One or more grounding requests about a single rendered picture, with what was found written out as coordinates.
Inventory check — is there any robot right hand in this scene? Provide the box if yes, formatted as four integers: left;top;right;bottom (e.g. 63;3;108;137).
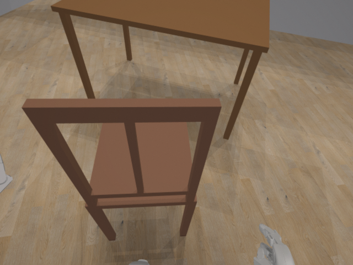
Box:
254;224;295;265

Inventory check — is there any table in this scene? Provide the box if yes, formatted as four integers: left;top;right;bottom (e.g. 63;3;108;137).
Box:
51;0;270;140

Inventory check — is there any chair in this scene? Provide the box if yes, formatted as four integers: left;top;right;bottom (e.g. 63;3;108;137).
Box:
22;98;222;241

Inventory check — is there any robot left hand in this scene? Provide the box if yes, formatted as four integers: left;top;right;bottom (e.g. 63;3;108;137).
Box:
0;154;13;193

